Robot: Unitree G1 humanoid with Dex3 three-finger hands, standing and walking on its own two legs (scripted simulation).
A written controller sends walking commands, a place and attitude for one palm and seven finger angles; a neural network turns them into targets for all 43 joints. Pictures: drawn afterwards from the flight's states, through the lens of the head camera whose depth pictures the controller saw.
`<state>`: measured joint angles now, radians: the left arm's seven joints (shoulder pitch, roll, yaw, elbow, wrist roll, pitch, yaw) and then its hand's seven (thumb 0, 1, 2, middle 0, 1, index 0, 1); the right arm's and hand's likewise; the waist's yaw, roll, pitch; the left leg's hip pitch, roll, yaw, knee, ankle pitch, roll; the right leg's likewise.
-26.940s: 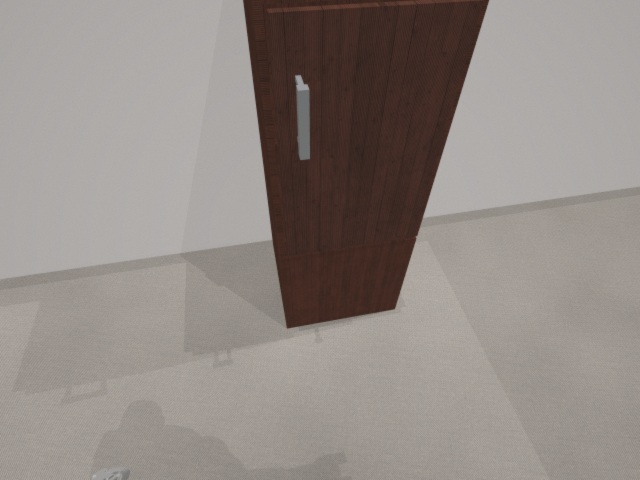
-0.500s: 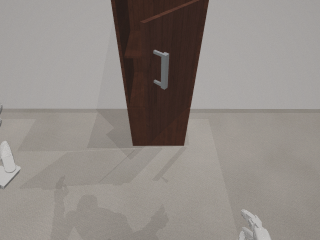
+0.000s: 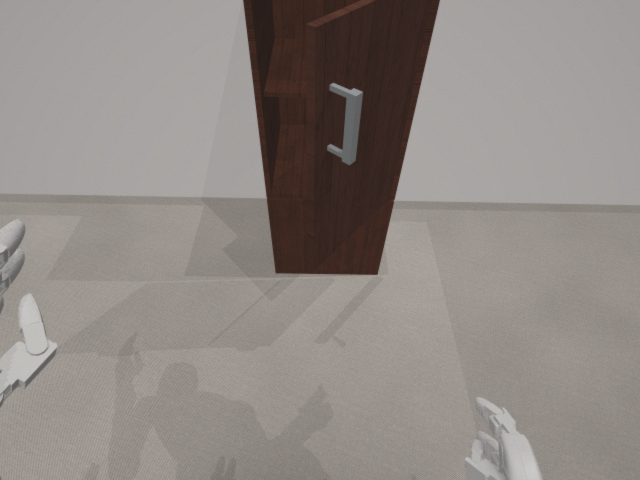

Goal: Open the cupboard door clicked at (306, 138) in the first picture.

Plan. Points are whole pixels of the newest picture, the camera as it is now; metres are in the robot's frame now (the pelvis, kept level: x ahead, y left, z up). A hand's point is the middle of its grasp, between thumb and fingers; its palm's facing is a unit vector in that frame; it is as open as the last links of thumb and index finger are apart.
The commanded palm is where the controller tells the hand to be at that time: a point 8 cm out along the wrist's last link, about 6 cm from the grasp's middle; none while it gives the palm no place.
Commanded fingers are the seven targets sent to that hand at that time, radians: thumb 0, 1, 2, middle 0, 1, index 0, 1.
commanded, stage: let the arm hang, fingers relaxed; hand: left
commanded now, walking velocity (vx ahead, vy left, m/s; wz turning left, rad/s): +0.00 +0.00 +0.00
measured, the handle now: (342, 125) +0.67 +0.01 +0.08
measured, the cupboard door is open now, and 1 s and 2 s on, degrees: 50 50 50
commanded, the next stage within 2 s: look to check the result in 1.18 s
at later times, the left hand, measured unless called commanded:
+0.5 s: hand out of the picture -0.02 +0.17 -0.18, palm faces +0.03 -0.98 -0.20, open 7.1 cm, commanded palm none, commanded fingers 0.00 0.90 0.90 -0.20 -0.30 -0.20 -0.30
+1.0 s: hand out of the picture +0.03 +0.18 -0.17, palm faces +0.05 -0.97 -0.24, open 7.3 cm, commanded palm none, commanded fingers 0.00 0.90 0.90 -0.20 -0.30 -0.20 -0.30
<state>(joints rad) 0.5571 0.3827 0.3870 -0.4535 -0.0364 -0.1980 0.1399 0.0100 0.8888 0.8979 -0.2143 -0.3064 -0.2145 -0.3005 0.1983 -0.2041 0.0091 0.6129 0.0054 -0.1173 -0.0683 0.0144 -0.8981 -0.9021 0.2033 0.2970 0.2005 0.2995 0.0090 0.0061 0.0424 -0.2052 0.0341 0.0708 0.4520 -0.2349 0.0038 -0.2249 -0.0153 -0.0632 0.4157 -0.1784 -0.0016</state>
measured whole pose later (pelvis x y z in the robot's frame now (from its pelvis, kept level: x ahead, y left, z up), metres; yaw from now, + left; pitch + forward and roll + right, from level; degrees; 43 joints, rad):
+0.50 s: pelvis -0.02 -0.01 +0.00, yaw +2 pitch -1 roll +0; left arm 0.27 0.19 0.00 1.06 0.01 0.03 0.01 0.00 0.97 0.90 -0.21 -0.30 -0.21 -0.30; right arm 0.28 -0.22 0.00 1.07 -0.02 0.04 -0.01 0.01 -0.90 -0.90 0.20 0.30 0.20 0.30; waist 0.00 0.00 0.09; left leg -0.24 0.03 0.03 0.48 -0.22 -0.01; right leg -0.26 -0.02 -0.10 0.45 -0.18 -0.02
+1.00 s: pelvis -0.01 -0.02 +0.00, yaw +2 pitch -2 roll +0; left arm 0.18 0.18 0.02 1.12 0.01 0.00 0.02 0.00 0.91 0.90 -0.20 -0.30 -0.20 -0.30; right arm 0.26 -0.17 -0.01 1.12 -0.02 0.01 -0.02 0.01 -0.90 -0.90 0.20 0.30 0.20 0.30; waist -0.01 0.03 0.05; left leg -0.19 0.03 0.04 0.42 -0.20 -0.01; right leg -0.21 -0.02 -0.09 0.42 -0.18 -0.03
